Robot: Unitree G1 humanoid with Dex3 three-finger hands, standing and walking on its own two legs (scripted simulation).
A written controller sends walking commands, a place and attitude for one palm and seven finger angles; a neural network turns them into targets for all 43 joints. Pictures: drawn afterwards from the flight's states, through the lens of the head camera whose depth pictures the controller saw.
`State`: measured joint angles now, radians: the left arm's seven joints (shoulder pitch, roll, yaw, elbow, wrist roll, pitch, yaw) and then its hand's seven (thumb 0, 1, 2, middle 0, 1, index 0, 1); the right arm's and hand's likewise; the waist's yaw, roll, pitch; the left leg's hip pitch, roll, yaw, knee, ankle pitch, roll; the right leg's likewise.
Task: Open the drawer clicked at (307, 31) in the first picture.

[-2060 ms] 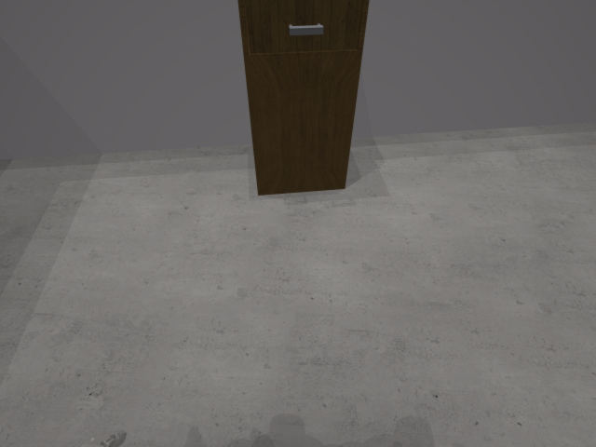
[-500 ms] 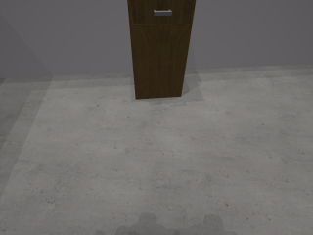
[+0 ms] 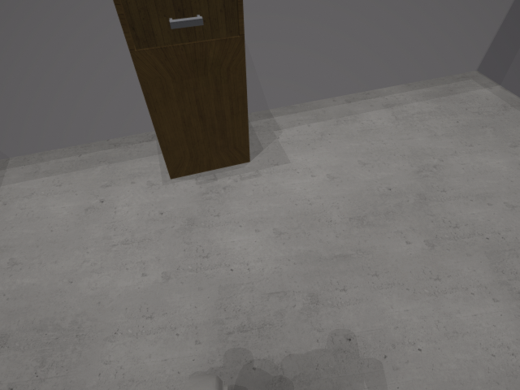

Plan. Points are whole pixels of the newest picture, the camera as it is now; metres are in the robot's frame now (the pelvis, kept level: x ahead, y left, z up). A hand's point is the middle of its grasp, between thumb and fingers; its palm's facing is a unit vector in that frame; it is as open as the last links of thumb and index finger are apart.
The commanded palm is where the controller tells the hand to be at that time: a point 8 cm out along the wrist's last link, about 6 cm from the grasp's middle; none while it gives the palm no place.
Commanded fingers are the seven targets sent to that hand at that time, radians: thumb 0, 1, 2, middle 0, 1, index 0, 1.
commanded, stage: walk to a spot facing it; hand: left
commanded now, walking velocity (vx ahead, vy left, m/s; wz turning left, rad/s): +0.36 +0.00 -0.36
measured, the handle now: (185, 20) +1.27 +0.41 +0.03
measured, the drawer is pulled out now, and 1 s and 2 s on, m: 0.00 0.00 0.00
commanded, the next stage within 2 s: turn to face it in 1.24 s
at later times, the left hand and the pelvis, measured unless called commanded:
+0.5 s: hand (155, 330) +0.25 +0.25 -0.19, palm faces -0.13 -0.98 -0.16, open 7.4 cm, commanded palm none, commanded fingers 0.00 0.90 0.90 -0.20 -0.30 -0.20 -0.30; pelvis +0.22 +0.06 +0.00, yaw -13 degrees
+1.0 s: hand (258, 201) +0.60 +0.07 -0.18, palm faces -0.49 -0.86 -0.12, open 7.4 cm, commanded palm none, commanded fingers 0.00 0.90 0.90 -0.20 -0.30 -0.20 -0.30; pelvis +0.42 -0.01 -0.02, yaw -26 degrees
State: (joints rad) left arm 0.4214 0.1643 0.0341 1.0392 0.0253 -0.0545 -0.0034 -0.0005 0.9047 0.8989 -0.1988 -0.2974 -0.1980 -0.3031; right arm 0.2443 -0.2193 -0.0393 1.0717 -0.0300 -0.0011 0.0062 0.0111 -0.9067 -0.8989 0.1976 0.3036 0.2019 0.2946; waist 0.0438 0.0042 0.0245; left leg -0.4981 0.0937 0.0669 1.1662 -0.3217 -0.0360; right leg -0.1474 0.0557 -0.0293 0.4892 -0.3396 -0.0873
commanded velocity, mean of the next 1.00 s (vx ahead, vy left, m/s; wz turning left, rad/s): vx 0.35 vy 0.00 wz -0.39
